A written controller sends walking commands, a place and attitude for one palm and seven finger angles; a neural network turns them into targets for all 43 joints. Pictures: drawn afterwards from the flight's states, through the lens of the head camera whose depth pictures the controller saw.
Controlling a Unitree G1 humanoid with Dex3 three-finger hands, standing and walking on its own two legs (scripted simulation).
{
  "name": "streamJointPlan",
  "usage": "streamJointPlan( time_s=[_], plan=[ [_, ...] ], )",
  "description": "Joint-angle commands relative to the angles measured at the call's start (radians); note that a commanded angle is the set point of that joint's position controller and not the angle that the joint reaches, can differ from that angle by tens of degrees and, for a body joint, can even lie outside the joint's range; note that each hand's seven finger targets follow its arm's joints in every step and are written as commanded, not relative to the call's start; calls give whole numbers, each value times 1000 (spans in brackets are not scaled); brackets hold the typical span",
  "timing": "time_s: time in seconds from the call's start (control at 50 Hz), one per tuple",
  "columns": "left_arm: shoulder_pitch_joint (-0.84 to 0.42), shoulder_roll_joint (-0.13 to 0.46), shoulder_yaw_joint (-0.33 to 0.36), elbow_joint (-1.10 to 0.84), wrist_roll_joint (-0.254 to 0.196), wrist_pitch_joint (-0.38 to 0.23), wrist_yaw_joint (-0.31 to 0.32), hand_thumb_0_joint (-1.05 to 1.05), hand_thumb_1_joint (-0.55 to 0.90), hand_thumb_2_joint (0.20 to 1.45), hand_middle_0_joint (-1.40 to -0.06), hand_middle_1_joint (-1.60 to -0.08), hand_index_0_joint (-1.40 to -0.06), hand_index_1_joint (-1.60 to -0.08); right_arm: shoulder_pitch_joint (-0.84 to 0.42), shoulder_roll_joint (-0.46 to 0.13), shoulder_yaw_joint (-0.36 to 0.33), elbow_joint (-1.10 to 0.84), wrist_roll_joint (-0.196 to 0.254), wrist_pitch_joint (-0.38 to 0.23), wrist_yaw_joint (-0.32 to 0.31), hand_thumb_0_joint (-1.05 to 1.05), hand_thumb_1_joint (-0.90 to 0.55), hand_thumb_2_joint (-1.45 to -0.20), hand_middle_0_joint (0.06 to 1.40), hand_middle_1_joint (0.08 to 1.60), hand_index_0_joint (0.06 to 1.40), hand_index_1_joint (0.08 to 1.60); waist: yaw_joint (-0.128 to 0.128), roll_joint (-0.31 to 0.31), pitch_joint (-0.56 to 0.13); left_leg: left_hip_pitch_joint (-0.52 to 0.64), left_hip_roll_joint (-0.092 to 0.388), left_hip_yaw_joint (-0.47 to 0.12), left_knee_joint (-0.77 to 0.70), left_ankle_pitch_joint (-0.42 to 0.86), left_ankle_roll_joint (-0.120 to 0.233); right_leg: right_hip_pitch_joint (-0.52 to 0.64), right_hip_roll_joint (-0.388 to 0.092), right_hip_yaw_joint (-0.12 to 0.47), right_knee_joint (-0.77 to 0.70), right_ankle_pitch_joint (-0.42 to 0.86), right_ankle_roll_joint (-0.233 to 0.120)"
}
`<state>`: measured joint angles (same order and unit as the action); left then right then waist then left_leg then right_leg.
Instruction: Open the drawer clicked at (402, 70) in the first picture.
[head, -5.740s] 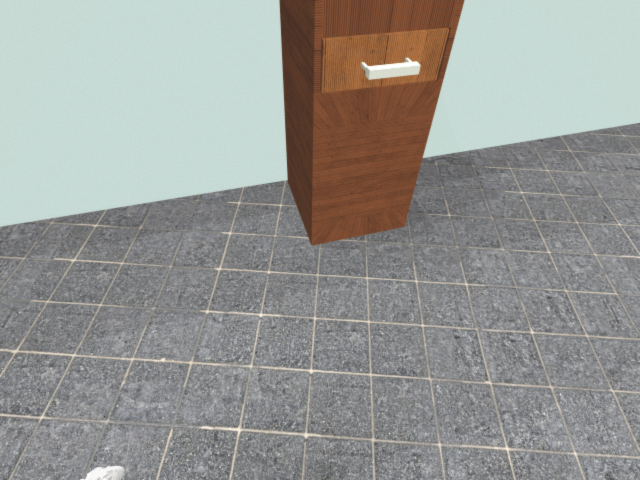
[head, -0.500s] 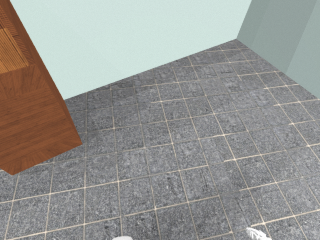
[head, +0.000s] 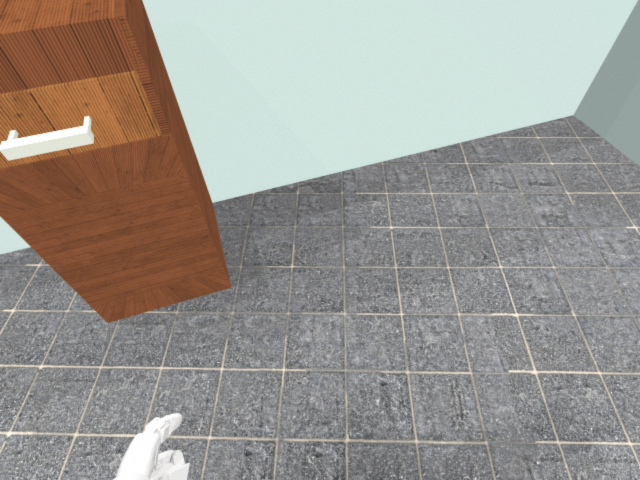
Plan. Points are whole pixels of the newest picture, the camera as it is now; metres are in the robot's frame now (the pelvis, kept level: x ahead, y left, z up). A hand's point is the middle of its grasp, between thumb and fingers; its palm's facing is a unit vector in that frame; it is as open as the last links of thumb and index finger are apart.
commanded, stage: turn to face it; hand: left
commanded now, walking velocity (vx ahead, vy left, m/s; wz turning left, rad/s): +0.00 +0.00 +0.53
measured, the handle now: (49, 135) +0.72 +0.56 +0.00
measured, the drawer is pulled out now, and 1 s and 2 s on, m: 0.00 0.00 0.00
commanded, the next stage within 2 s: take the last steps up to it in 0.44 s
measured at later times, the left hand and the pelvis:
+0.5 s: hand out of the picture -0.07 +0.26 -0.18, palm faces +0.31 -0.92 -0.24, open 7.4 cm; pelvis -0.02 +0.04 +0.01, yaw +14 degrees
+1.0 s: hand out of the picture -0.01 +0.21 -0.15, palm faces +0.40 -0.89 -0.22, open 7.3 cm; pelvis +0.02 +0.03 +0.01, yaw +20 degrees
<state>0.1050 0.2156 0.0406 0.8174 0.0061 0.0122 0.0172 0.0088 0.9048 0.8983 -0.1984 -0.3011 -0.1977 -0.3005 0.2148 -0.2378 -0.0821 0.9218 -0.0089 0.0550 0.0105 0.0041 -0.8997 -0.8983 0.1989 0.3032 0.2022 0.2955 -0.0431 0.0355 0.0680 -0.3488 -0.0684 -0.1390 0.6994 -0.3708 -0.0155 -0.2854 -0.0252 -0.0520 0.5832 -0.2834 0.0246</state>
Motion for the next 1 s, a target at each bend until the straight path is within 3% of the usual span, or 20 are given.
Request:
streamJointPlan(
  time_s=[0.0, 0.06, 0.24, 0.32, 0.34, 0.36, 0.38, 0.4, 0.46, 0.52, 0.66, 0.72, 0.76, 0.82, 0.84, 0.86, 0.88, 0.9, 0.94, 0.98],
  plan=[
    [78, 221, 57, -59, 11, -16, 22, 0, 900, 900, -200, -300, -200, -300, -31, -120, -45, -94, -13, -3, 3, 0, -900, -900, 200, 300, 200, 300, 48, -240, -66, -217, 54, 37, 528, -144, -25, 72, -400, 319, -321, 126, -160],
    [5, 152, 36, -64, 14, -22, 21, 0, 900, 900, -200, -300, -200, -300, 10, -94, -32, -50, -15, 4, 20, 0, -900, -900, 200, 300, 200, 300, 9, -196, -21, -209, 92, 95, 565, 0, -49, 49, -298, 94, -281, 196, -122],
    [174, 216, 56, 33, 26, -14, 19, 0, 900, 900, -200, -300, -200, -300, -99, -56, 3, -60, 1, -7, 15, 0, -900, -900, 200, 300, 200, 300, 89, -257, -85, -76, 92, 205, 136, -109, -48, 193, -340, 17, -189, 467, -156],
    [165, 218, 60, 62, 16, -3, 14, 0, 900, 900, -200, -300, -200, -300, -17, -68, 8, -29, 0, -27, 6, 0, -900, -900, 200, 300, 200, 300, 41, -224, -130, 149, 73, 250, -208, 105, -23, 129, -299, -56, -55, 446, -75],
    [164, 188, 55, 61, 7, 3, 12, 0, 900, 900, -200, -300, -200, -300, 25, -117, -2, -21, -3, -37, 7, 0, -900, -900, 200, 300, 200, 300, 15, -83, -159, 287, 142, 179, -315, 251, -2, 28, -260, -95, 73, 317, -27],
    [186, 118, 42, 29, 1, 8, 5, 0, 900, 900, -200, -300, -200, -300, 52, -221, -25, -24, -12, -45, 2, 0, -900, -900, 200, 300, 200, 300, 6, 219, -172, 411, 402, -139, -333, 603, 115, -217, -134, -139, 260, -133, 50],
    [120, 102, 23, 13, 10, 17, 12, 0, 900, 900, -200, -300, -200, -300, 89, -253, -30, -8, -10, -38, -8, 0, -900, -900, 200, 300, 200, 300, -27, 257, -161, 328, 489, -190, -365, 701, 216, -226, -101, -56, 403, -386, 52],
    [75, 107, 28, 26, 9, 26, 18, 0, 900, 900, -200, -300, -200, -300, 77, -226, -23, 5, -12, -42, -22, 0, -900, -900, 200, 300, 200, 300, -28, 232, -125, 267, 452, -170, -370, 682, 222, -233, -102, 14, 476, -344, 45],
    [128, 111, 33, 91, 8, 23, 1, 0, 900, 900, -200, -300, -200, -300, -49, -151, 6, -17, -10, -49, -34, 0, -900, -900, 200, 300, 200, 300, 38, 124, -70, 233, 343, -31, -362, 665, 181, -226, -103, 25, 528, -173, 49],
    [154, 103, 27, 118, 6, 23, 1, 0, 900, 900, -200, -300, -200, -300, -26, -139, 11, -2, -4, -57, -37, 0, -900, -900, 200, 300, 200, 300, 36, 104, -104, 297, 311, 16, -356, 749, 172, -202, -86, 17, 477, -133, 61],
    [93, 68, 17, 109, 18, 10, -16, 0, 900, 900, -200, -300, -200, -300, 64, -126, 6, 40, -14, -65, -31, 0, -900, -900, 200, 300, 200, 300, 4, 105, -22, 253, 324, -116, -485, 99, 211, -214, -70, -5, 326, -161, 44],
    [74, 47, 13, 96, 21, -3, -23, 0, 900, 900, -200, -300, -200, -300, 81, -117, 2, 50, -18, -71, -31, 0, -900, -900, 200, 300, 200, 300, 3, 104, 6, 195, 312, -146, -503, -27, 211, -152, -58, -21, 200, -166, 30],
    [102, 35, 12, 104, 20, -14, -25, 0, 900, 900, -200, -300, -200, -300, 85, -111, 5, 60, -18, -74, -31, 0, -900, -900, 200, 300, 200, 300, 19, 102, -2, 162, 298, -154, -487, -41, 208, -73, -36, -30, 98, -157, 20],
    [252, 33, 16, 165, 21, -32, -21, 0, 900, 900, -200, -300, -200, -300, 63, -84, 11, 73, -10, -73, -29, 0, -900, -900, 200, 300, 200, 300, 93, 35, -7, -17, 209, -78, -354, -152, 145, 220, -20, -47, -142, -19, 9],
    [316, 83, 27, 188, 28, -44, -13, 0, 900, 900, -200, -300, -200, -300, 72, -41, 17, 77, -3, -79, -25, 0, -900, -900, 200, 300, 200, 300, 121, -86, -15, -163, 133, -4, -187, -168, 101, 366, -120, 76, -243, -122, -17],
    [387, 166, 48, 198, 34, -48, -2, 0, 900, 900, -200, -300, -200, -300, 59, 14, 30, 39, 1, -83, -19, 0, -900, -900, 200, 300, 200, 300, 152, -325, 11, -354, 27, 152, 70, -192, 47, 430, -372, 401, -407, -350, -111],
    [426, 195, 50, 195, 18, -45, 4, 0, 900, 900, -200, -300, -200, -300, -12, -50, 14, 5, -19, -76, -11, 0, -900, -900, 200, 300, 200, 300, 172, -250, 36, -386, 66, 106, 230, -189, 40, 305, -474, 558, -505, -517, -178],
    [390, 181, 50, 197, 15, -55, 8, 0, 900, 900, -200, -300, -200, -300, -34, -57, 5, 9, -23, -69, -2, 0, -900, -900, 200, 300, 200, 300, 149, -241, 88, -382, 98, 82, 325, -101, 40, 192, -459, 585, -546, -587, -183],
    [280, 91, 29, 188, 18, -65, 12, 0, 900, 900, -200, -300, -200, -300, 35, -36, -6, 57, -25, -56, 10, 0, -900, -900, 200, 300, 200, 300, 68, -145, 148, -342, 144, 93, 389, 42, 27, 72, -390, 388, -529, -449, -139],
    [259, 58, 18, 188, 15, -78, 10, 0, 900, 900, -200, -300, -200, -300, 107, 7, 3, 93, -26, -49, 16, 0, -900, -900, 200, 300, 200, 300, 38, -135, 110, -293, 153, 132, 391, 156, 0, 82, -297, 164, -488, -187, -98]
  ],
)
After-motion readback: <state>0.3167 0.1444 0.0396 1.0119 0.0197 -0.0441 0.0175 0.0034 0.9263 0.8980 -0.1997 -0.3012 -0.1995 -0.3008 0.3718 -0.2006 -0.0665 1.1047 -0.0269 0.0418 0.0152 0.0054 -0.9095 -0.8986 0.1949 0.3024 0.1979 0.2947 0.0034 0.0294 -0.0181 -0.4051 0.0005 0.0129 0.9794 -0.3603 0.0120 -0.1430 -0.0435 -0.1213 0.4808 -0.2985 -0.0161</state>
